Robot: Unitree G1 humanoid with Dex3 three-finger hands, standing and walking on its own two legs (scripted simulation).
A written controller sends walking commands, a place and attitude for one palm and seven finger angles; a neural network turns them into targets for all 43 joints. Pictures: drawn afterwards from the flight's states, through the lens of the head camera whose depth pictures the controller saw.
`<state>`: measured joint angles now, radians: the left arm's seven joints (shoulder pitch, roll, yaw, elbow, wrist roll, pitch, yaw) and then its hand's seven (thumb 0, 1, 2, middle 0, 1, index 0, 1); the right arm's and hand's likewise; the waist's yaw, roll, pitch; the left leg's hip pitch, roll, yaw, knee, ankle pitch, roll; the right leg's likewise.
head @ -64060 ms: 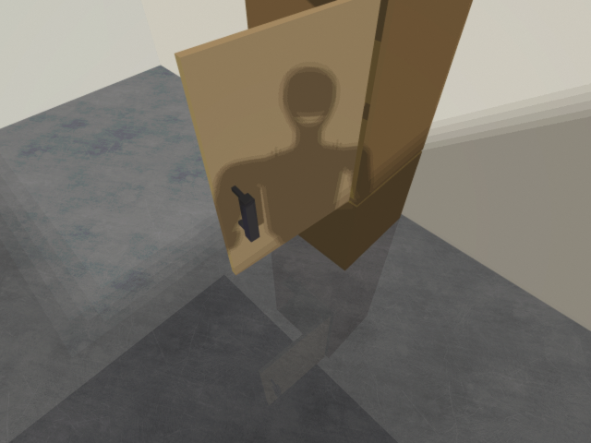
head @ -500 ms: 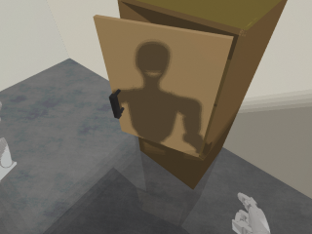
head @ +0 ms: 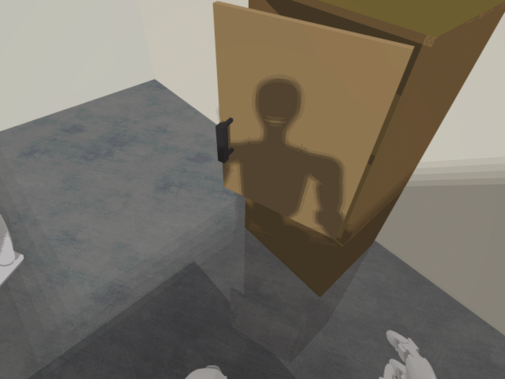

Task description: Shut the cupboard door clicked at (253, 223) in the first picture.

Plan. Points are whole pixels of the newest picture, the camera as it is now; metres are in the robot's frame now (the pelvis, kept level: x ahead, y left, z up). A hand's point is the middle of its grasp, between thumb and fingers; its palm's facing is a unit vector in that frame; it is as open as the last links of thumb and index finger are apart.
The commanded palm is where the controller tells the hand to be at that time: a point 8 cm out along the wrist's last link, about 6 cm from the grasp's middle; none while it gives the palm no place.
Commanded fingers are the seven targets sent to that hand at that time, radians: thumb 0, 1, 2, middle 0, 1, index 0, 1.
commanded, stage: step back with the hand held close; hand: left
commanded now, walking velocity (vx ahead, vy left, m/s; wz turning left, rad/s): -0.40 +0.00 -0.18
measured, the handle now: (226, 139) +0.76 +0.13 -0.08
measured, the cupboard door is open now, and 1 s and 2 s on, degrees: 17 17 17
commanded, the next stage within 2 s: stop stepping back and stand still in 0.26 s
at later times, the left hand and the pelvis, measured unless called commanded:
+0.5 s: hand out of the picture +0.12 +0.24 +0.20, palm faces +0.34 -0.83 -0.44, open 7.4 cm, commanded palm +0.07 +0.29 +0.20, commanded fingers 0.00 0.90 0.90 -0.20 -0.30 -0.20 -0.30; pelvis -0.10 +0.01 +0.00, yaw -6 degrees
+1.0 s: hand out of the picture +0.01 +0.32 +0.20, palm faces +0.50 -0.81 -0.32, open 7.4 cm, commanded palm -0.03 +0.34 +0.20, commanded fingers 0.00 0.90 0.90 -0.20 -0.30 -0.20 -0.30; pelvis -0.20 +0.06 +0.00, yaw -5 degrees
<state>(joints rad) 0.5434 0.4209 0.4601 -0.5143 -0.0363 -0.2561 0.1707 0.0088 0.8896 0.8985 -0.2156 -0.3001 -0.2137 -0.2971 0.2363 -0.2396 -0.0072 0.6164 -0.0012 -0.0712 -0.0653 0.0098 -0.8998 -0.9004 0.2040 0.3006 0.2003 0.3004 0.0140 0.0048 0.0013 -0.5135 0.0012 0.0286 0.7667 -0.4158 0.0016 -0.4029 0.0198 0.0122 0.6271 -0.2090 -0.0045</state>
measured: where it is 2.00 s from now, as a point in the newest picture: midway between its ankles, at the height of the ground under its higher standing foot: outside the picture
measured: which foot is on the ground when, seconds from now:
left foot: up 0.00-0.04, down 0.06-0.80, up 0.82-0.94, down 0.96-1.00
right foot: down 0.00-0.08, up 0.10-0.28, down 0.30-0.98, up 1.00-1.00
